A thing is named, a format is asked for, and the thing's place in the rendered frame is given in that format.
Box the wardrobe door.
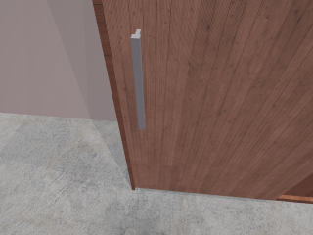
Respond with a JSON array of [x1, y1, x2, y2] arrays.
[[102, 0, 313, 201], [283, 173, 313, 198]]

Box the handle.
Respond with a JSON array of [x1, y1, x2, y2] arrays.
[[130, 29, 145, 130]]

